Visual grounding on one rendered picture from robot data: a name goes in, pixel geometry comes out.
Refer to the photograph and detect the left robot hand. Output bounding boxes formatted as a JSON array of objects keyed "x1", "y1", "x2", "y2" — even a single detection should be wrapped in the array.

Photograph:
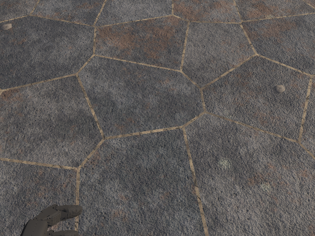
[{"x1": 20, "y1": 204, "x2": 83, "y2": 236}]

